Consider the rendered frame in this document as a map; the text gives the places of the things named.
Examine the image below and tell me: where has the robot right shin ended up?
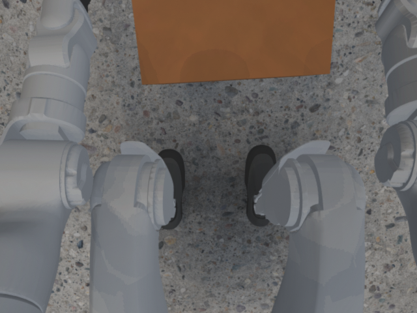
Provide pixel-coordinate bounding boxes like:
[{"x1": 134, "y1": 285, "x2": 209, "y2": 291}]
[{"x1": 253, "y1": 140, "x2": 366, "y2": 225}]

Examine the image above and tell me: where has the right robot foot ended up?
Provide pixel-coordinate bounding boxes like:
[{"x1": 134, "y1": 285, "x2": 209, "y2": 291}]
[{"x1": 244, "y1": 145, "x2": 276, "y2": 226}]

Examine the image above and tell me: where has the left robot upper arm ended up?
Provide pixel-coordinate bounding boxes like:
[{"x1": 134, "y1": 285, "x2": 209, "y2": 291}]
[{"x1": 0, "y1": 139, "x2": 93, "y2": 313}]

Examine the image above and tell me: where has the carton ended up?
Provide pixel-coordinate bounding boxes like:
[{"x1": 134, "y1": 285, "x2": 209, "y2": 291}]
[{"x1": 132, "y1": 0, "x2": 336, "y2": 85}]

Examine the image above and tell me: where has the right robot upper arm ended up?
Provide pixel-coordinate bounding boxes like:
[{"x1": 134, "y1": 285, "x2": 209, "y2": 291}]
[{"x1": 374, "y1": 120, "x2": 417, "y2": 266}]

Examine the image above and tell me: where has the right robot forearm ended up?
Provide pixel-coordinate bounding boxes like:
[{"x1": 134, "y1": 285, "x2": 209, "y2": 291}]
[{"x1": 375, "y1": 0, "x2": 417, "y2": 126}]

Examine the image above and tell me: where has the left robot forearm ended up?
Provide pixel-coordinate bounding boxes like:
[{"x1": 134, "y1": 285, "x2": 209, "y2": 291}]
[{"x1": 0, "y1": 0, "x2": 97, "y2": 145}]

